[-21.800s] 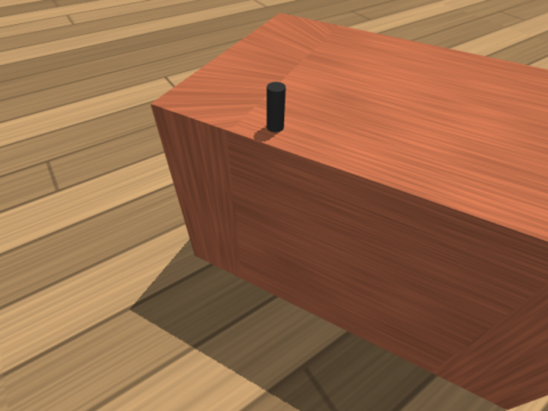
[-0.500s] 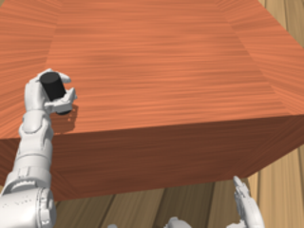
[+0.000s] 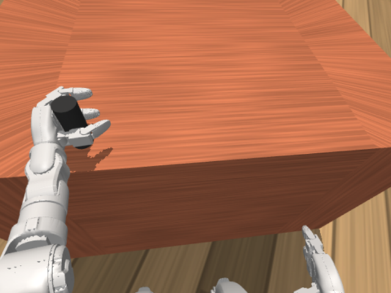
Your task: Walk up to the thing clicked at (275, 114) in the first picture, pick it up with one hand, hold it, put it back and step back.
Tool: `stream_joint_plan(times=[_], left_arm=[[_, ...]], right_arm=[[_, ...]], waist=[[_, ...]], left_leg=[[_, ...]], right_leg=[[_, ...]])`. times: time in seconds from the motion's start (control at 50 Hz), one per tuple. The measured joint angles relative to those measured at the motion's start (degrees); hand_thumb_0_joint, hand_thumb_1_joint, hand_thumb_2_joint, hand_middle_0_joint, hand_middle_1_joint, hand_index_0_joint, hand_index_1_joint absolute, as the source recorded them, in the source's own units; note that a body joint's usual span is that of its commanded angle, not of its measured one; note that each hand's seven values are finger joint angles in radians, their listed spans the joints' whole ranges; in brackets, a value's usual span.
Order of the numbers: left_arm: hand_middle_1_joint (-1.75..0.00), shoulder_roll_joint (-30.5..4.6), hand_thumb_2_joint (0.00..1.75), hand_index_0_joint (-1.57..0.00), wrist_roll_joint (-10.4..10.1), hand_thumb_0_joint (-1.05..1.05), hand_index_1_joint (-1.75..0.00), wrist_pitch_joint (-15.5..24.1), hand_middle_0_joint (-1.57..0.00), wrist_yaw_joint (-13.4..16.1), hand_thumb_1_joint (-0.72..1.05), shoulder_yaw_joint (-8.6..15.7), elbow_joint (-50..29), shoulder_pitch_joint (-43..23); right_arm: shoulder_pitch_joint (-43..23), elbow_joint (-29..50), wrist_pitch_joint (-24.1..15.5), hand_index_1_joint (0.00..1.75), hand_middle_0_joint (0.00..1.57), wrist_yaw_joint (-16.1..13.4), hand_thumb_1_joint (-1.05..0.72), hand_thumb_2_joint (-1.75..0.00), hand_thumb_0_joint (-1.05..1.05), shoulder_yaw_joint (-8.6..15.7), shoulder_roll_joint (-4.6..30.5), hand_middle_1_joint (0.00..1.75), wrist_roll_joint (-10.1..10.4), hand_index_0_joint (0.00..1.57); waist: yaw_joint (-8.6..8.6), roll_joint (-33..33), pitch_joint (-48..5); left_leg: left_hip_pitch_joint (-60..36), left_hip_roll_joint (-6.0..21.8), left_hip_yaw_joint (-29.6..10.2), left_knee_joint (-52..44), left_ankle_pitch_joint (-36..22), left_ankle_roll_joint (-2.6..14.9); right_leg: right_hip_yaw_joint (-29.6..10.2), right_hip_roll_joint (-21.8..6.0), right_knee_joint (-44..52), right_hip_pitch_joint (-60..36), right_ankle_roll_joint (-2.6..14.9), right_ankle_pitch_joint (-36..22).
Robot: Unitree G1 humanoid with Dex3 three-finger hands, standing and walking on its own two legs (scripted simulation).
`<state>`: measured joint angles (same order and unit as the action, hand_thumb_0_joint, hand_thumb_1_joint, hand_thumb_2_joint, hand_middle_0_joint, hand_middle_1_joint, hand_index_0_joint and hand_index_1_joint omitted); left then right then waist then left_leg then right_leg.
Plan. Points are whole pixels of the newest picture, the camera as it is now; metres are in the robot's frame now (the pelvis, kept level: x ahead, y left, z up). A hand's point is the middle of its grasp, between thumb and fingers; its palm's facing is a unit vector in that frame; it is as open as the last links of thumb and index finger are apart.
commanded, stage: open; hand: left
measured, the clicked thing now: (74, 124) +0.45 +0.21 +0.09
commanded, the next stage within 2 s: withdraw in 0.08 s
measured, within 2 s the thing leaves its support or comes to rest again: neither
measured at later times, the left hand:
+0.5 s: hand (48, 100) +0.45 +0.23 +0.15, palm faces +0.22 -0.98 -0.02, open 16.5 cm
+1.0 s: hand out of the picture +0.42 +0.35 +0.21, palm faces +0.45 -0.85 -0.27, open 17.5 cm
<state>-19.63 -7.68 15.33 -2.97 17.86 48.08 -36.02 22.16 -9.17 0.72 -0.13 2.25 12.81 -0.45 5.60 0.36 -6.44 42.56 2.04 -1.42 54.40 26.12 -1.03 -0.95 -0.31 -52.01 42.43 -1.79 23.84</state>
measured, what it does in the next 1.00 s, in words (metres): stands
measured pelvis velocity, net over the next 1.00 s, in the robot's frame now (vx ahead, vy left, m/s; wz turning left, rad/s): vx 0.00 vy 0.00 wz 0.00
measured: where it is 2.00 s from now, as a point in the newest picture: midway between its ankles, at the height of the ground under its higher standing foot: outside the picture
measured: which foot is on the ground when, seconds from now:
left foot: down 0.00-1.00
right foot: down 0.00-1.00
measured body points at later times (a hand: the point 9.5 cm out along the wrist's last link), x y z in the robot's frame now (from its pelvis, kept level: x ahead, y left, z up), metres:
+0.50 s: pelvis +0.00 +0.00 +0.01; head +0.05 +0.01 +0.46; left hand +0.43 +0.29 +0.15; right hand +0.15 -0.27 -0.02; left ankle +0.00 +0.13 -0.69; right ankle +0.01 -0.14 -0.69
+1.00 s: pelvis +0.00 +0.00 +0.03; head +0.04 +0.00 +0.48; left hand +0.39 +0.39 +0.22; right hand +0.14 -0.26 -0.04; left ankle +0.00 +0.13 -0.69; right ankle +0.01 -0.14 -0.69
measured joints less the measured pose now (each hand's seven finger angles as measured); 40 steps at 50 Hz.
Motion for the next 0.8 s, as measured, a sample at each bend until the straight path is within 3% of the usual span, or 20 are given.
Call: stream_joint_plan(times=[0.22,0.36,0.5,0.68,0.72,0.8], left_arm=[[-0.4,-0.09,0.32,-0.49,0.11,0.0,-0.41,0.06,-0.49,-0.04,-0.25,0.45,0.78,-0.73],[-0.21,-1.37,0.2,-0.24,0.44,0.0,-0.21,-0.95,-0.24,-0.1,-0.34,2.26,-0.92,-0.08],[-0.1,-5.45,0.13,-0.1,0.16,-0.01,-0.1,-5.3,-0.1,-1.66,-0.39,3.76,-2.47,-1.68],[-0.05,-13.43,0.07,-0.06,-0.84,-0.01,-0.04,-12.83,-0.04,-7.21,-0.43,4.43,3.89,-10.06],[-0.05,-14.91,0.06,-0.06,1.8,-0.01,-0.04,-13.6,-0.04,-6.83,-0.45,3.29,4.36,-10.6],[-0.06,-16.93,0.04,-0.07,5.06,-0.01,-0.05,-14.49,-0.05,-5.02,-0.51,2.77,5.48,-10.77]], right_arm=[[0.09,0.66,0.57,0.05,0.05,0.03,0.51,-0.05,-0.01,0.07,0.08,0.05,0.02,0.05],[0.77,2.79,1.24,0.05,0.06,-0.28,0.52,-0.05,-0.01,0.93,0.9,0.05,0.36,0.06],[0.75,1.02,1.52,0.05,0.05,-1.4,0.53,-0.05,-0.01,1.33,1.55,0.05,1.37,0.06],[-2.21,-8.79,-1.09,0.05,0.05,-2.36,0.55,-0.04,-0.01,0.22,1.72,0.05,2.83,0.05],[-2.57,-9.91,-1.49,0.05,0.05,-2.2,0.55,-0.05,-0.01,0.03,1.66,0.05,2.7,0.05],[-2.96,-11.33,-1.52,0.05,0.05,-1.53,0.55,-0.05,-0.01,-0.04,1.72,0.06,2.82,0.05]], waist=[[0.05,-0.18,0.27],[0.34,-0.32,0.38],[-0.15,-0.29,-0.45],[-1.38,0.56,-0.4],[-1.52,0.86,-0.05],[-1.85,1.37,0.96]], left_leg=[[0.07,-0.09,0.12,0.12,-0.14,0.02],[-0.81,0.02,0.36,-0.42,-0.29,-0.01],[-4.32,0.13,0.24,-2.7,-0.88,-0.02],[-7.7,-0.18,0.14,-6.35,-2.69,0.21],[-8.49,-0.29,0.32,-7.32,-3.17,0.26],[-9.92,-0.49,0.79,-9.08,-4.06,0.44]], right_leg=[[-0.14,-0.07,-0.33,0.2,-0.02,-0.05],[-0.36,0.02,0.13,-0.54,-0.01,-0.26],[-0.15,0.09,2.72,-4.25,0.02,-0.96],[0.05,-0.25,6.63,-7.9,-0.12,-2.77],[-0.1,-0.37,7.53,-8.63,-0.22,-3.24],[-0.53,-0.6,9.05,-9.83,-0.42,-4.09]])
